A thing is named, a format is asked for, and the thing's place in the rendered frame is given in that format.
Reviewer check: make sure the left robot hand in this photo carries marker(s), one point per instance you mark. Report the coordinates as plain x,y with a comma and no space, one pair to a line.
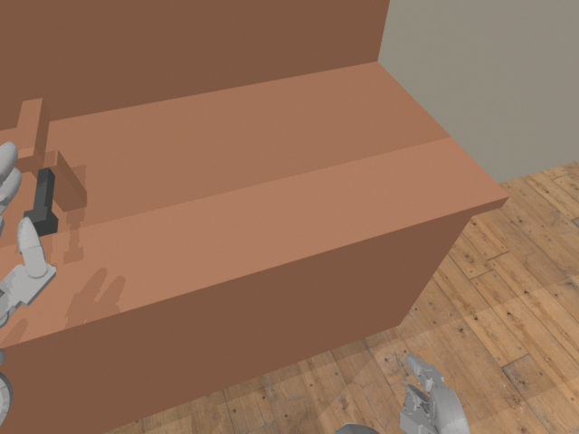
24,283

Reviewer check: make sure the tap lever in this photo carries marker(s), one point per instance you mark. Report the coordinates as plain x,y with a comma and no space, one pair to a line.
42,217

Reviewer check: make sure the right robot hand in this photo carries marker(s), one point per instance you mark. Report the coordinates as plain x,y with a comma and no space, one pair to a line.
441,413

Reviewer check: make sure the counter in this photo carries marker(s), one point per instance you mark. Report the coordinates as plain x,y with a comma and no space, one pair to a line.
240,186

